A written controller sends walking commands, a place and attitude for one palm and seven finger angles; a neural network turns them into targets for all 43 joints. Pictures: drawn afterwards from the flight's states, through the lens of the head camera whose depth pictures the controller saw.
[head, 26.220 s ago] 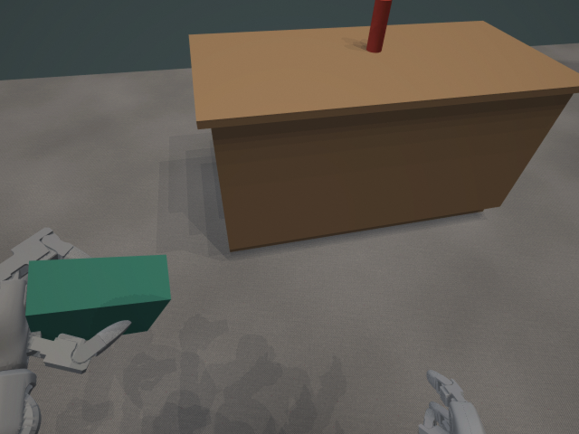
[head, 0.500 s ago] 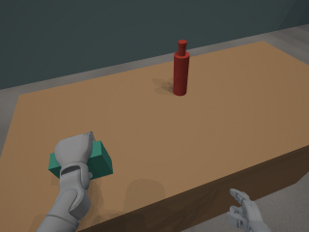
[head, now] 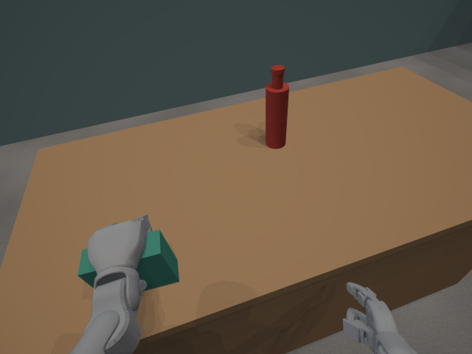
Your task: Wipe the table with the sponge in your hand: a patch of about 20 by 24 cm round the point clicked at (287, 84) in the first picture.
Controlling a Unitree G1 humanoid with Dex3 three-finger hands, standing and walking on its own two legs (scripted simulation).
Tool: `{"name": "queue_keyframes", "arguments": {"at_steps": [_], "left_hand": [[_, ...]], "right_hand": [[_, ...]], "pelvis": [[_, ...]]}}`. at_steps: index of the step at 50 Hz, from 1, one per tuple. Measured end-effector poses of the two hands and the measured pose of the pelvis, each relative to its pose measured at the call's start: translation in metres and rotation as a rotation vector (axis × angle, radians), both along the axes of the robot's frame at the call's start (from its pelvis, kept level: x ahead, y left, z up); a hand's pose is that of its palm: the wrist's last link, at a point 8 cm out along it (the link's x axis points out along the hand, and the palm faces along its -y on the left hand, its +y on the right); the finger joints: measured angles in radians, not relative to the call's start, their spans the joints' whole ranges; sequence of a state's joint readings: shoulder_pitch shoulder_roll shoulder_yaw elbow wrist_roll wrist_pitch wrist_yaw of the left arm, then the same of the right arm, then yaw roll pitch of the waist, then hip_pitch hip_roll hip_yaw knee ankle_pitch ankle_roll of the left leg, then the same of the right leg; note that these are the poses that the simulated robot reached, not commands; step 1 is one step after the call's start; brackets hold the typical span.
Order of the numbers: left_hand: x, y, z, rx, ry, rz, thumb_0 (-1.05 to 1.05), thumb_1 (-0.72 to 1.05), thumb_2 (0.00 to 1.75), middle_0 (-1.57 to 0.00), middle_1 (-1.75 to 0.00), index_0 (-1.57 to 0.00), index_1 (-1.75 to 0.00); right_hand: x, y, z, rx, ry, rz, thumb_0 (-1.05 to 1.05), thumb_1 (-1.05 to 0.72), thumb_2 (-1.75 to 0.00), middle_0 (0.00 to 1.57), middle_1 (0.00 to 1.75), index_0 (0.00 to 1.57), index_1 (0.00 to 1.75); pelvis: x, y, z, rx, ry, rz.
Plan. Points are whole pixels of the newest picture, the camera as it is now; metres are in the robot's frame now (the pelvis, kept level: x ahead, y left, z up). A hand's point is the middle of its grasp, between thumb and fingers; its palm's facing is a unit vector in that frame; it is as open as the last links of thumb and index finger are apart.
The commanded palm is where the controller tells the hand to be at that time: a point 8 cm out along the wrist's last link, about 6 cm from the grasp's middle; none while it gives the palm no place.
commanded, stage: wipe back along the middle lane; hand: left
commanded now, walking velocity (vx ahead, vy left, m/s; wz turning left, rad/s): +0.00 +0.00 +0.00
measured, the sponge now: (137, 270) +0.25 +0.23 +0.00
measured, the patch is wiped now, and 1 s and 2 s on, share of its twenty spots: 0.65 0.65 0.65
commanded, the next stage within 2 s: slide across to the third lane in 0.88 s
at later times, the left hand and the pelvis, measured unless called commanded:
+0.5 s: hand (134, 263) +0.25 +0.22 +0.03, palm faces +0.01 -0.06 -1.00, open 9.2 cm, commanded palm +0.21 +0.20 +0.07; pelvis -0.01 -0.01 +0.00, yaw +0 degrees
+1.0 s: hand (136, 262) +0.25 +0.22 +0.03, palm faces +0.00 -0.05 -1.00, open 9.2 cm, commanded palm +0.22 +0.19 +0.07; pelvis -0.01 -0.01 +0.00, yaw +1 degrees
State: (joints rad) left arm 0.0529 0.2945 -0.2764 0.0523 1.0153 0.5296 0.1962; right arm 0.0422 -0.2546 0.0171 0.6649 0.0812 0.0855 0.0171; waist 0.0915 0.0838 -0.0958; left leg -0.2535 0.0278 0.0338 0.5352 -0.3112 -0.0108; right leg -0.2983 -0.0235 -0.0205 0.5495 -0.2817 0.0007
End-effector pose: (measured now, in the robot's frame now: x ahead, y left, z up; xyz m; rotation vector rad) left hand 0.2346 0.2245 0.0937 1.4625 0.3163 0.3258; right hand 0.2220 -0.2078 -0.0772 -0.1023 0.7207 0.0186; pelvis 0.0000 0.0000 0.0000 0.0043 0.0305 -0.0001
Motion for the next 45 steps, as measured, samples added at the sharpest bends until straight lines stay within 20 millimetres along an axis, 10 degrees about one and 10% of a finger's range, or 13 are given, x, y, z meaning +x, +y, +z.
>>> {"name": "queue_keyframes", "arguments": {"at_steps": [45], "left_hand": [[-0.001, -0.008, -0.006, 0.023, 0.025, 0.009, 0.03, -0.43, 1.09, -0.74, -1.46, -0.8, -1.43]], "right_hand": [[-0.01, -0.005, -0.004, -0.011, 0.003, 0.002, 0.02, -0.9, -0.9, 0.2, 0.3, 0.2, 0.3]], "pelvis": [[-0.011, -0.006, -0.002, 0.005, -0.001, 0.01]]}}
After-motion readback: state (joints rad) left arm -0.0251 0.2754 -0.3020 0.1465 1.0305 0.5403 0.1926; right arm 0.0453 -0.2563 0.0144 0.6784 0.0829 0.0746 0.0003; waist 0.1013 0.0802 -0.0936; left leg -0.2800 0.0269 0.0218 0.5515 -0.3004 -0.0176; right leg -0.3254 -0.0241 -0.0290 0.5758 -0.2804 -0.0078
